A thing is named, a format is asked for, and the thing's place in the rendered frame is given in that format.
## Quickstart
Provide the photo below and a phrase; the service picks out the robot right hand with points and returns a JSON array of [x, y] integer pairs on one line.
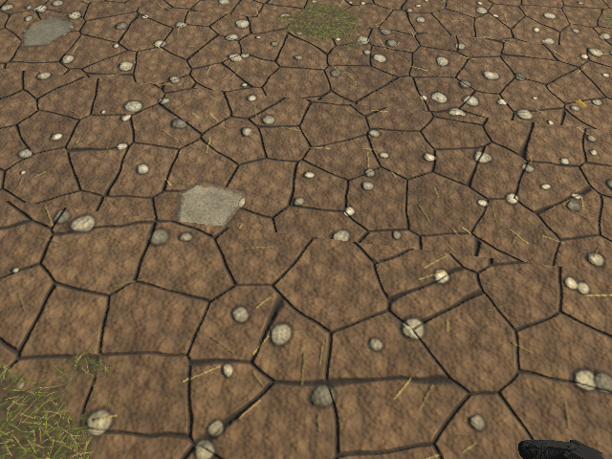
[[551, 449]]

